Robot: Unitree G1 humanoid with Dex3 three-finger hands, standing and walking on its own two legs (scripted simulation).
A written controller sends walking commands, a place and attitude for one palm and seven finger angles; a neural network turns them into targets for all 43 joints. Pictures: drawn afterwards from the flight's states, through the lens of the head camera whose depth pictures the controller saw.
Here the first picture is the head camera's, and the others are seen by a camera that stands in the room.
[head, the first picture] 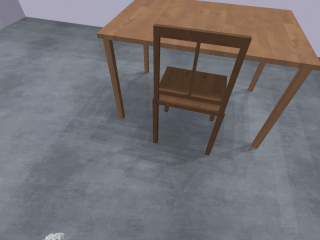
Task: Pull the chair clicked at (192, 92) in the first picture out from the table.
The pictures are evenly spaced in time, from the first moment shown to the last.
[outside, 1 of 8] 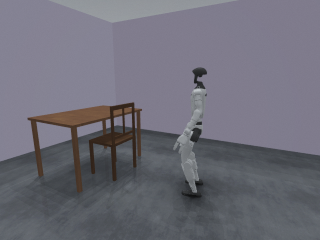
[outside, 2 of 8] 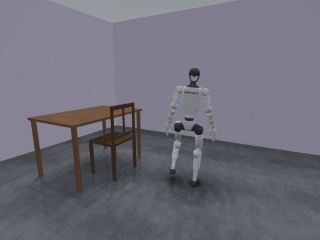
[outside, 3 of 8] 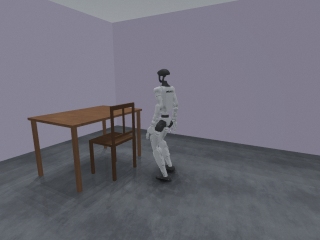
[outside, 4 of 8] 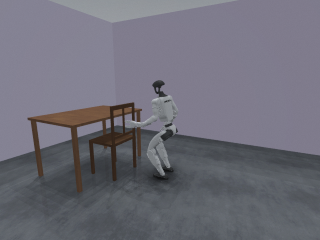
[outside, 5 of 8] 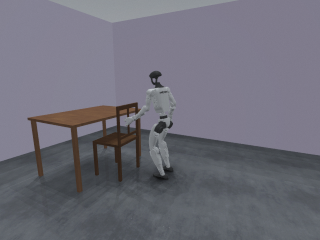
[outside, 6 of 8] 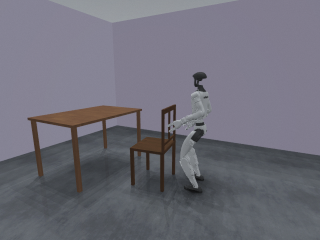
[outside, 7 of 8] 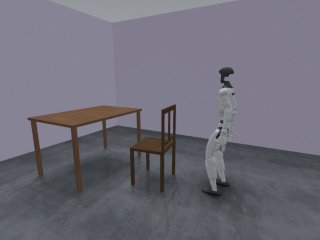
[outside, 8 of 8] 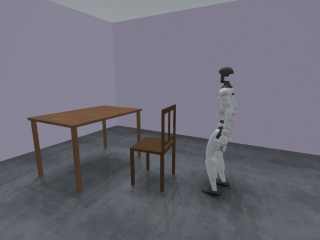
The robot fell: no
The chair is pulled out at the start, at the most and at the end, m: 0.00 0.58 0.58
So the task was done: yes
